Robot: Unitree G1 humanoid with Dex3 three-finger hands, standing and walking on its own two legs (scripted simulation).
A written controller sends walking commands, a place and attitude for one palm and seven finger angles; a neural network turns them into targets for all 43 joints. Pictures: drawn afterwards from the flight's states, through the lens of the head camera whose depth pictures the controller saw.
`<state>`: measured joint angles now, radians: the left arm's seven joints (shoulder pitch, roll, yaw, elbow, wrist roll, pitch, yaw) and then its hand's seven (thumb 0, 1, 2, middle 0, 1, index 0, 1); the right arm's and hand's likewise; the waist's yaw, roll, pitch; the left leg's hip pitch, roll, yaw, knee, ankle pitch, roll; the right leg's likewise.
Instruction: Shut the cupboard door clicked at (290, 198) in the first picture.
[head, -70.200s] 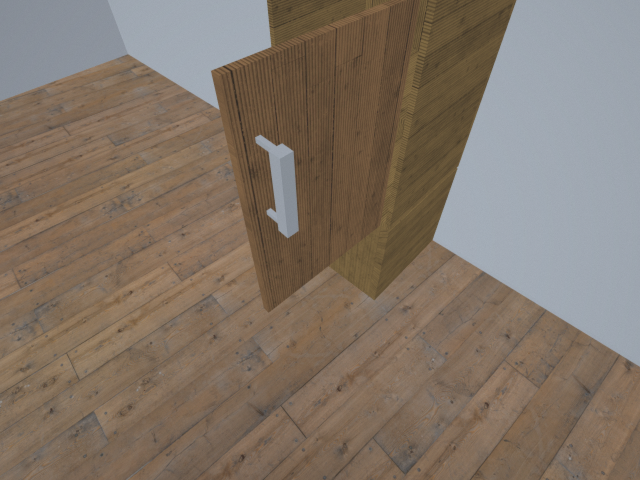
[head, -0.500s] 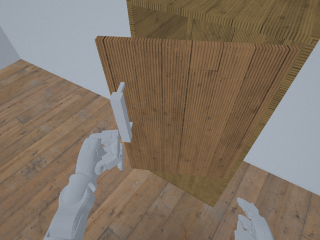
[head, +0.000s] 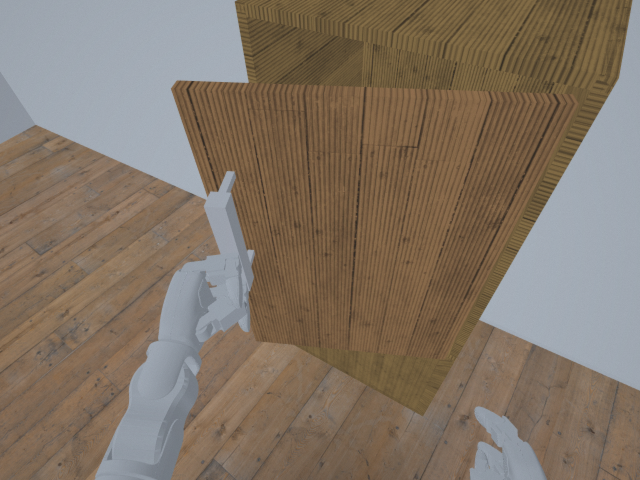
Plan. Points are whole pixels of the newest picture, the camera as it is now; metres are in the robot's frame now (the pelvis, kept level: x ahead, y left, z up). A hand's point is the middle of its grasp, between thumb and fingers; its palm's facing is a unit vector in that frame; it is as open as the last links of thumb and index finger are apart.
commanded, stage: bring the fist close to the handle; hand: left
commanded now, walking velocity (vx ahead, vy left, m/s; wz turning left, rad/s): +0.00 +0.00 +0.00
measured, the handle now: (236, 234) +0.41 +0.14 +0.08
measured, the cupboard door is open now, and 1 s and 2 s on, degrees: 24 12 0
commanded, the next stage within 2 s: push the door shut along its arc in 0.06 s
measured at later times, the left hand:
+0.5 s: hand (252, 275) +0.34 +0.10 +0.09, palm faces -0.16 -0.99 -0.04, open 3.1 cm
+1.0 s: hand (272, 239) +0.40 +0.09 +0.08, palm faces -0.29 -0.96 -0.02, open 3.1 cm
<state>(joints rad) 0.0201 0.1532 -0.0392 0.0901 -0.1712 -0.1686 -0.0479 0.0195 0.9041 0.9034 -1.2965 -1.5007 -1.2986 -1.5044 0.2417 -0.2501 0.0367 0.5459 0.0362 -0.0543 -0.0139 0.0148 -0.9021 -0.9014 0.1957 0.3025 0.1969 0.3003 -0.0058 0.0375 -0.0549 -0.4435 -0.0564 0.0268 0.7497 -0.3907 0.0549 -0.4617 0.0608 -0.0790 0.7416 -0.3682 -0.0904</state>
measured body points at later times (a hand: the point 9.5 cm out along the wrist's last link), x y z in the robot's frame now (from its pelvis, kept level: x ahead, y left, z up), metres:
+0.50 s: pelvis -0.01 +0.00 +0.00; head +0.02 -0.01 +0.45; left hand +0.34 +0.16 +0.09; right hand +0.14 -0.23 -0.10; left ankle +0.00 +0.09 -0.71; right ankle +0.01 -0.06 -0.71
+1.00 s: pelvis -0.01 +0.02 -0.01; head +0.04 +0.01 +0.44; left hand +0.41 +0.14 +0.09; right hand +0.08 -0.24 -0.12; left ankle +0.00 +0.09 -0.71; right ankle +0.01 -0.06 -0.71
